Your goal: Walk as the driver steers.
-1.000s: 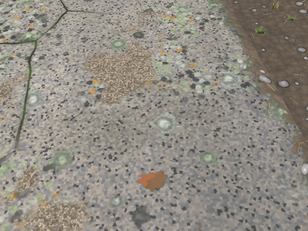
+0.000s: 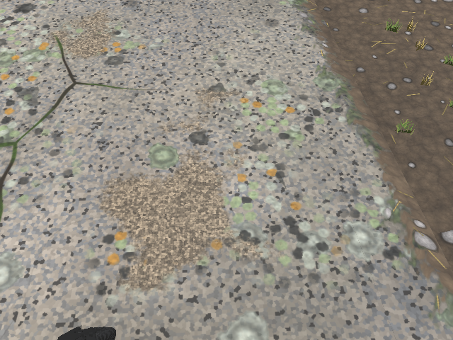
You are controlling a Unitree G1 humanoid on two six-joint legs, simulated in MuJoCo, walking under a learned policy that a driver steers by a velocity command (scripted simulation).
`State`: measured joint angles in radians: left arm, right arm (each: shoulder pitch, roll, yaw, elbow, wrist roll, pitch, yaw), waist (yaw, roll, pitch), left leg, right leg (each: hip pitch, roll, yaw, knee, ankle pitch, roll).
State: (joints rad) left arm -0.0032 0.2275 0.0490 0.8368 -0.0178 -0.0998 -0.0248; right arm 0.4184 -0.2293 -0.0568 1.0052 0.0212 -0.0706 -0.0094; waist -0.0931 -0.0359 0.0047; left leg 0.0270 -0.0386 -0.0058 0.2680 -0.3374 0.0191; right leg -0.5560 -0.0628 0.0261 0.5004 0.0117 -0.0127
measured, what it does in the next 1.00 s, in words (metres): walks ahead, turning left: right foot, then left foot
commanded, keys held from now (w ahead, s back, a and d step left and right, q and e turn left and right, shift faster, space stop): w+q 0.60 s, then q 0.26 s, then e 0.14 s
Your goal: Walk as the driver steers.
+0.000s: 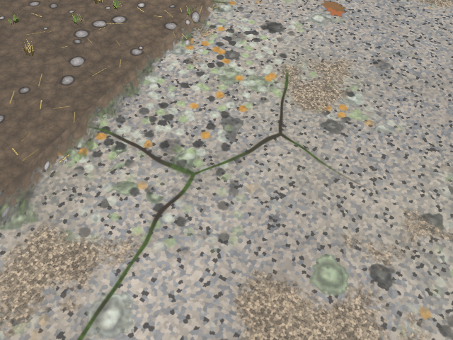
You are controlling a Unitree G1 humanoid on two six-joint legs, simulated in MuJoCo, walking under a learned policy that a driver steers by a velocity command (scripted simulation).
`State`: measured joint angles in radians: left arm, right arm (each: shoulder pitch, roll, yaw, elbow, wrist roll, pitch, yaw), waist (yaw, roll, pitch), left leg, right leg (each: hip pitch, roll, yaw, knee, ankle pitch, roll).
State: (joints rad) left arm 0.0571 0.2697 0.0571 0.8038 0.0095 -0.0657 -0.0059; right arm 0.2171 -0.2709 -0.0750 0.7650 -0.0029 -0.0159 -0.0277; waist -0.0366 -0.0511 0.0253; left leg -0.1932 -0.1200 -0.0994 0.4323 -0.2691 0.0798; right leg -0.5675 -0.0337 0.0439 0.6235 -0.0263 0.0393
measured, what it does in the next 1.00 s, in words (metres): steps on the spot, turning right: right foot, then left foot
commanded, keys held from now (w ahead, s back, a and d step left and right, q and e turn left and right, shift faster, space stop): e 1.00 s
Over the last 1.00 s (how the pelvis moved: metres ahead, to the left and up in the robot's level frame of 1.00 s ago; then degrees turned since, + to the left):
0.45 0.11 0.00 32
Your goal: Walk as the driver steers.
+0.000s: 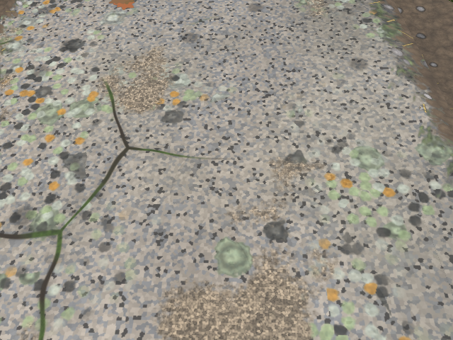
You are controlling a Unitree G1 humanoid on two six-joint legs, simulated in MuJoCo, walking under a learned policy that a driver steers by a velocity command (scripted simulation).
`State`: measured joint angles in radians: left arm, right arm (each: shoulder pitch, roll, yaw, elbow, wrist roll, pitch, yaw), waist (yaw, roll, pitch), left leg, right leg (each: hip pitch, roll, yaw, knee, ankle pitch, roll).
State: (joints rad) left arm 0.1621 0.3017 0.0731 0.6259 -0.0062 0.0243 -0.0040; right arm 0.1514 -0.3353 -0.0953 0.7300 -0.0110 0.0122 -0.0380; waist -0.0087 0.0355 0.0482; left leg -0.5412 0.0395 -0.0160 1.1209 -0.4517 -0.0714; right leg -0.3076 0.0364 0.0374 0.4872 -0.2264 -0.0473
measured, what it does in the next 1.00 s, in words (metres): walks ahead: left foot, then right foot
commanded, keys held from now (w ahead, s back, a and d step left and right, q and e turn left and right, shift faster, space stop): e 0.08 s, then no key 0.10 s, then w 0.82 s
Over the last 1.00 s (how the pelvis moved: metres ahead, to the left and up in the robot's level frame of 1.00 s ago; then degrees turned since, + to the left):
0.04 -0.03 0.00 -32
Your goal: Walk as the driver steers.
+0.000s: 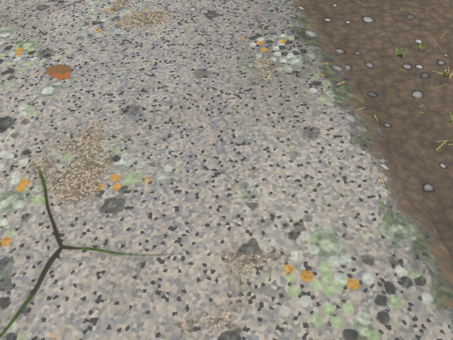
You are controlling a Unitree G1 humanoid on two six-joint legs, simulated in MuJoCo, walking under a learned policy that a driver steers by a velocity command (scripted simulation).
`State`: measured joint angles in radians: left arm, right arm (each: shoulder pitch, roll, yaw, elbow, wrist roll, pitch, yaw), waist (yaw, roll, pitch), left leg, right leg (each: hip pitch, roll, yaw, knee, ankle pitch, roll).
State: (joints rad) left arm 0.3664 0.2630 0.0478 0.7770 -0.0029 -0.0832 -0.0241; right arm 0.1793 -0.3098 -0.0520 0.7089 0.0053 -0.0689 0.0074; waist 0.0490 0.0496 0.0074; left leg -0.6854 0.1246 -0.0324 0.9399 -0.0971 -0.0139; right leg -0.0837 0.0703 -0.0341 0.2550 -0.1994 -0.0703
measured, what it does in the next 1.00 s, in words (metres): walks ahead, turning left: left foot, then right foot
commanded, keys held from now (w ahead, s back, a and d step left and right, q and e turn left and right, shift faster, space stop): w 0.18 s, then w+q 0.82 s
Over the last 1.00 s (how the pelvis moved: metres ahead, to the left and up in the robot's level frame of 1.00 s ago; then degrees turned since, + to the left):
0.28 -0.09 0.01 -9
